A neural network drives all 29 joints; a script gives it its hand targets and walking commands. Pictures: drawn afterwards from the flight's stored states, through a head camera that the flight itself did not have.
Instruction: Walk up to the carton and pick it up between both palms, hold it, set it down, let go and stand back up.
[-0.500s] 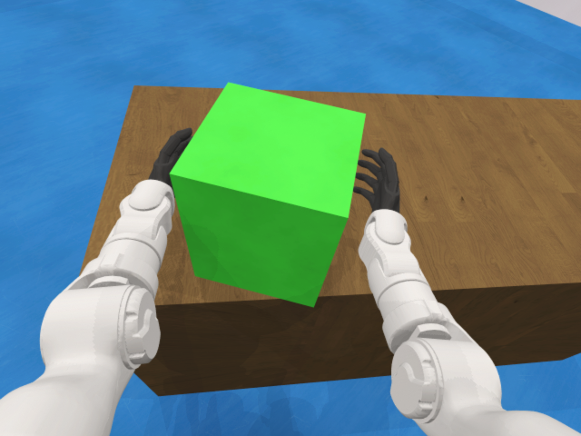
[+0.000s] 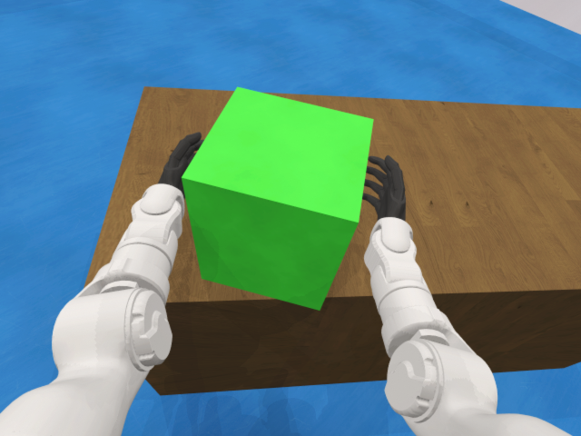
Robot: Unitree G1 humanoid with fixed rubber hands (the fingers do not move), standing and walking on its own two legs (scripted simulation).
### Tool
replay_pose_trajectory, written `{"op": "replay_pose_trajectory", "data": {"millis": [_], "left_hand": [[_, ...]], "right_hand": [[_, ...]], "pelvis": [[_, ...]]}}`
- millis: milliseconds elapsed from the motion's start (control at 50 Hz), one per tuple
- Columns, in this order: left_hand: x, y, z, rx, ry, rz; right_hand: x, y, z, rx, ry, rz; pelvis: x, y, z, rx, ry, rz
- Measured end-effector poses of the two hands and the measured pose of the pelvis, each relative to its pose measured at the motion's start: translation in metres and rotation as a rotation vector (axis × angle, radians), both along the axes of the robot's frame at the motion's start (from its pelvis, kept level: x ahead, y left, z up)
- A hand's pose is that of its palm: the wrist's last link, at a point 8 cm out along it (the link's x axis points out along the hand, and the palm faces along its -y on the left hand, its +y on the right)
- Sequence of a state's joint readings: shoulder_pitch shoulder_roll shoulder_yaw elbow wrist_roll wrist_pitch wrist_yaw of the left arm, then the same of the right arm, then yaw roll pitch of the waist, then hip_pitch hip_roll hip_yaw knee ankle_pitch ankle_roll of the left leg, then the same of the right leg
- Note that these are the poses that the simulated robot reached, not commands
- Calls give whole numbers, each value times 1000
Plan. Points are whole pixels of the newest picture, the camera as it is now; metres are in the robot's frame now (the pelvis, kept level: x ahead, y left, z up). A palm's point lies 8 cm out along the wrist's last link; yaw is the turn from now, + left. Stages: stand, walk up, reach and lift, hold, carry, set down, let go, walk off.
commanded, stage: reach and lift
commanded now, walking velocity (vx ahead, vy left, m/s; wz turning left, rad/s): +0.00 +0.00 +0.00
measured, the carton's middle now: (280, 205) +0.45 -0.01 +0.04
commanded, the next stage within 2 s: none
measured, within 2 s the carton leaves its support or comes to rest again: leaves its support in 1.10 s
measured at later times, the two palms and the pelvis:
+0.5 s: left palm (175, 185) +0.45 +0.15 +0.09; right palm (388, 214) +0.39 -0.16 +0.09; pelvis +0.00 +0.00 +0.00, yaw +0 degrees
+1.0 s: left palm (176, 189) +0.44 +0.15 +0.09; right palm (390, 218) +0.38 -0.16 +0.09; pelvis +0.00 +0.00 +0.00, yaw +0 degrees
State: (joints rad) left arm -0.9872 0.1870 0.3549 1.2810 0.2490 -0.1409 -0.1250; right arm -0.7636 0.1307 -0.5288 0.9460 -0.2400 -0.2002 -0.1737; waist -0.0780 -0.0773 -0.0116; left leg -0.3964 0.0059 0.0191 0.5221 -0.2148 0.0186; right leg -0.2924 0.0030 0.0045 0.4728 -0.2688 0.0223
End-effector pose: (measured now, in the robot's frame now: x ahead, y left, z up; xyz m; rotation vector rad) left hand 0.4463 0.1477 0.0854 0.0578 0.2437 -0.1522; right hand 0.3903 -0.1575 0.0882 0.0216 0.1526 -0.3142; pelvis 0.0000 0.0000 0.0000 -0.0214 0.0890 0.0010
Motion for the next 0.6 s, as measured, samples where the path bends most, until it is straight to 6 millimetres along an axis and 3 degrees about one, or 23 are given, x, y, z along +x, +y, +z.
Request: {"op": "replay_pose_trajectory", "data": {"millis": [600], "left_hand": [[-1, 0, 0, -2, -4, 4]], "right_hand": [[-1, 1, -1, 1, -12, -2]], "pelvis": [[0, 0, 0, 0, 0, 0]]}}
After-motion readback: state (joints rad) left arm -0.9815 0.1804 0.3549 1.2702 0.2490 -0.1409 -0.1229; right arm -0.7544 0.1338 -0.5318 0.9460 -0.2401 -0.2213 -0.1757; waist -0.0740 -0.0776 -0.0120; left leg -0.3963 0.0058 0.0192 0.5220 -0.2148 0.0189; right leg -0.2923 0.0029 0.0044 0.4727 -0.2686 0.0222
